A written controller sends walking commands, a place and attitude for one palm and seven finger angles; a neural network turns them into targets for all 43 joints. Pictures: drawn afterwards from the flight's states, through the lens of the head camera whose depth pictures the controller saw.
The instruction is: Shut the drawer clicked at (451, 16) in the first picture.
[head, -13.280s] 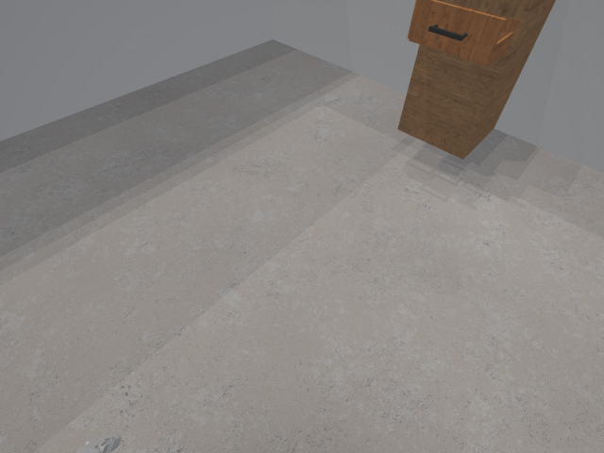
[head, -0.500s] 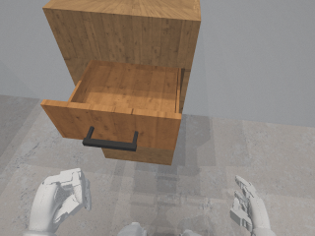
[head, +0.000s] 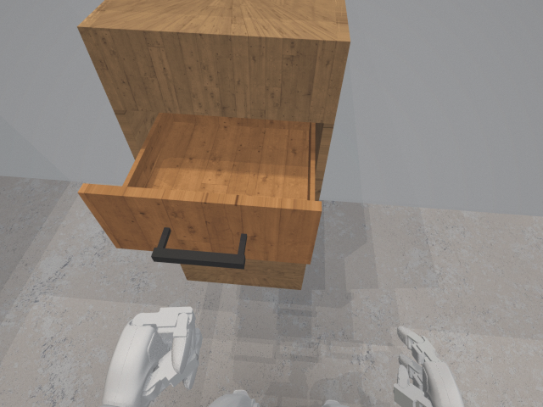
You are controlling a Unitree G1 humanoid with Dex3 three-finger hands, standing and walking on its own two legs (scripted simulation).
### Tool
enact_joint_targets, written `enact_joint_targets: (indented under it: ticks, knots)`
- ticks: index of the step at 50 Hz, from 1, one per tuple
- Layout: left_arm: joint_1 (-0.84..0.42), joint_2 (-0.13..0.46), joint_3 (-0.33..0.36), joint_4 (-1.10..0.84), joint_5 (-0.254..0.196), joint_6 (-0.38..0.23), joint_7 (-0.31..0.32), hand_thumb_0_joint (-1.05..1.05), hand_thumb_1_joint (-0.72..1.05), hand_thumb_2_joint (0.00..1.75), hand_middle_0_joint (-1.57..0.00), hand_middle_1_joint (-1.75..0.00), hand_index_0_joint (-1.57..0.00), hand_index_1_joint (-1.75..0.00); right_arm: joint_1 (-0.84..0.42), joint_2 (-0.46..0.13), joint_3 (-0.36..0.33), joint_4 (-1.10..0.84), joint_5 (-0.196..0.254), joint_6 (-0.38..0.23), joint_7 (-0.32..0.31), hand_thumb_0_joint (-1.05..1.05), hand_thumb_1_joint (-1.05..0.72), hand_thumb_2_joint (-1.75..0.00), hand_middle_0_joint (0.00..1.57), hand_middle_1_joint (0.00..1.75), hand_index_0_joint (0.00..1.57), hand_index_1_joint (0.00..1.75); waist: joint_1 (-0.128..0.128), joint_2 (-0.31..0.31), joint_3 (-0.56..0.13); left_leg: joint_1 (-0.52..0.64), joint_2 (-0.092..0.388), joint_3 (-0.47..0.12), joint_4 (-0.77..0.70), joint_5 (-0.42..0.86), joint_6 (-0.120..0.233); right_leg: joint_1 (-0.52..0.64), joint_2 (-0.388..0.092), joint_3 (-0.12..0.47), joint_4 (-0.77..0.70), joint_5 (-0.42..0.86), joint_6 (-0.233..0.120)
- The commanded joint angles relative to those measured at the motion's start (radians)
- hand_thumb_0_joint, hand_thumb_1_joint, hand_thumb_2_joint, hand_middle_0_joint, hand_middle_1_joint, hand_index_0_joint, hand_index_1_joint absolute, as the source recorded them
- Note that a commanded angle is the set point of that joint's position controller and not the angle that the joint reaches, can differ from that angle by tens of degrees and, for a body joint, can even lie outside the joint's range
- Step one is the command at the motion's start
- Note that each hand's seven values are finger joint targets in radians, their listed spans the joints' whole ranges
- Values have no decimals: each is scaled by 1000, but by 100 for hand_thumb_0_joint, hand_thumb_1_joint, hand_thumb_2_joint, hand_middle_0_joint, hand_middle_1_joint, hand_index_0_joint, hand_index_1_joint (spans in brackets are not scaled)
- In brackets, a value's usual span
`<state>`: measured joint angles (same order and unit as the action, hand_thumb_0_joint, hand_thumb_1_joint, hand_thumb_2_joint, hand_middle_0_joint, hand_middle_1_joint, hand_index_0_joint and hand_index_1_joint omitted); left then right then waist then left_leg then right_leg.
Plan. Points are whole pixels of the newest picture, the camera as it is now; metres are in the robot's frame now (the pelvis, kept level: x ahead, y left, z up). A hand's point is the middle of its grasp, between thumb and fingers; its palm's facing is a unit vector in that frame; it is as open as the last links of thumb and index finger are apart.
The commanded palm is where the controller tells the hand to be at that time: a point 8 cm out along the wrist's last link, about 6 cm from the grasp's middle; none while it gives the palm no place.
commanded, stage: raise the hand and make a fist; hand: left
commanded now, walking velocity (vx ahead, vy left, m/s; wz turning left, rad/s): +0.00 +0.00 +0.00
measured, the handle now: (201, 247) +0.37 +0.15 -0.02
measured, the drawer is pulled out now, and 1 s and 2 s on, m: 0.21 0.21 0.21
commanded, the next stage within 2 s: bring the fist close to the handle in 0.16 s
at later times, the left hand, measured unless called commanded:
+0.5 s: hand (191, 344) +0.20 +0.11 +0.06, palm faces +0.01 -1.00 -0.08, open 3.3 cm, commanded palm +0.17 +0.17 +0.06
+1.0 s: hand (196, 329) +0.23 +0.12 +0.00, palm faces -0.06 -1.00 -0.03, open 3.3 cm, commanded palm +0.21 +0.18 +0.01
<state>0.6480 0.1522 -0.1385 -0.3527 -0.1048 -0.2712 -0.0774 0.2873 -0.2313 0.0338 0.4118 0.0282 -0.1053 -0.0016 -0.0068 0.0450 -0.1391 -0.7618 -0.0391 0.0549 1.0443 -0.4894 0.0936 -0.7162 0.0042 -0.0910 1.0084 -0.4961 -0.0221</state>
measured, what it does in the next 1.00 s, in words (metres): stands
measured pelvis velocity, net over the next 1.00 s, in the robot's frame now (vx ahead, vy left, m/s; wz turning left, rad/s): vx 0.00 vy -0.03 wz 0.00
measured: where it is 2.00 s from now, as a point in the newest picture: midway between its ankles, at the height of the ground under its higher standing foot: outside the picture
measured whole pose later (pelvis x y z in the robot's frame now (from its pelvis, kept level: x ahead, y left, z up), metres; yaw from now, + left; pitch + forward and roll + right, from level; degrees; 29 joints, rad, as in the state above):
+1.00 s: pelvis +0.00 -0.03 -0.03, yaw +0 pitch +19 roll -2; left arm 0.36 0.21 0.06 0.03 -0.21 -0.47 -0.19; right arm 0.20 -0.24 0.01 0.53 0.01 -0.14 -0.01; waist -0.03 0.02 -0.16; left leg -1.00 -0.01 0.02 1.21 -0.54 0.05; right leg -0.95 0.03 -0.13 1.17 -0.56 -0.08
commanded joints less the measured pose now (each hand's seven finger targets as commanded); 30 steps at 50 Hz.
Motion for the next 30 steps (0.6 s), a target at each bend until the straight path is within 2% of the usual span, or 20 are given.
enact_joint_targets:
  ticks: [1,2,4,8,10,12,13,14,16,18,21,22,25,27,30]
  knots:
    - [41,106,113,-288,-16,-87,47,0,90,90,-140,-160,-140,-160,-81,-112,-68,-193,5,-50,-11,0,-90,-90,20,30,20,30,25,3,-153,200,80,-182,-227,267,-109,29,20,11,-101,122,-16]
    - [71,83,110,-295,-24,-99,57,0,90,90,-140,-160,-140,-160,-78,-104,-65,-195,3,-47,-10,0,-90,-90,20,30,20,30,31,21,-164,209,79,-174,-223,304,-109,37,20,9,-99,136,-17]
    - [91,61,108,-276,-39,-116,63,0,90,90,-140,-160,-140,-160,-80,-98,-67,-190,5,-45,-4,0,-90,-90,20,30,20,30,23,5,-143,194,76,-156,-206,326,-105,38,24,6,-105,159,-16]
    - [83,36,73,-208,-46,-131,33,0,90,90,-140,-160,-140,-160,-79,-114,-69,-176,8,-54,-3,0,-90,-90,20,30,20,30,-18,-54,-94,140,68,-142,-180,239,-80,24,24,17,-132,151,-8]
    - [74,39,54,-194,-46,-126,2,0,90,90,-140,-160,-140,-160,-83,-121,-67,-178,11,-60,-7,0,-90,-90,20,30,20,30,-26,-46,-82,114,61,-136,-177,189,-70,29,19,28,-144,129,-7]
    - [59,66,72,-182,-41,-114,-17,0,90,90,-140,-160,-140,-160,-77,-123,-67,-176,13,-62,-13,0,-90,-90,20,30,20,30,-30,-58,-89,101,53,-127,-168,171,-60,48,14,46,-160,129,-5]
    - [52,101,110,-182,-43,-112,-22,0,90,90,-140,-160,-140,-160,-78,-123,-70,-171,13,-61,-17,0,-90,-90,20,30,20,30,-21,-55,-103,96,49,-119,-162,176,-59,64,12,57,-166,137,-6]
    - [36,99,107,-171,-41,-112,-27,0,90,90,-140,-160,-140,-160,-81,-123,-67,-173,12,-60,-20,0,-90,-90,20,30,20,30,-26,-54,-94,91,48,-115,-158,170,-57,57,12,59,-166,135,-5]
    - [-10,132,159,-136,-44,-114,-17,0,90,90,-140,-160,-140,-160,-86,-118,-65,-159,8,-54,-26,0,-90,-90,20,30,20,30,-25,-72,-82,56,42,-110,-140,154,-55,55,12,75,-171,117,-4]
    - [-63,137,198,-113,-60,-135,-10,0,90,90,-140,-160,-140,-160,-88,-113,-63,-150,6,-56,-28,0,-90,-90,20,30,20,30,-24,-61,-80,35,37,-100,-119,140,-56,45,8,94,-176,96,-4]
    - [-83,151,255,-88,-88,-172,-6,0,90,90,-140,-160,-140,-160,-93,-110,-63,-130,2,-62,-26,0,-90,-90,20,30,20,30,-10,-36,-132,13,33,-89,-87,173,-58,83,0,126,-174,139,-1]
    - [-97,130,239,-71,-95,-182,-18,0,90,90,-140,-160,-140,-160,-90,-109,-61,-123,3,-67,-24,0,-90,-90,20,30,20,30,-18,-27,-148,14,33,-85,-76,187,-58,91,-5,132,-170,175,3]
    - [-100,137,251,-25,-116,-199,-62,0,90,90,-140,-160,-140,-160,-93,-113,-64,-103,7,-78,-21,0,-90,-90,20,30,20,30,-23,-34,-191,-12,33,-84,-49,210,-61,133,-25,171,-169,281,30]
    - [-101,129,244,41,-119,-190,-96,0,90,90,-140,-160,-140,-160,-93,-116,-63,-90,9,-75,-21,0,-90,-90,20,30,20,30,-33,-45,-173,-41,32,-85,-37,208,-61,146,-39,200,-181,319,52]
    - [-149,153,259,90,-127,-179,-134,0,90,90,-140,-160,-140,-160,-97,-126,-67,-77,12,-77,-28,0,-90,-90,20,30,20,30,-42,-61,-165,-62,33,-86,-26,201,-59,138,-47,211,-184,315,62]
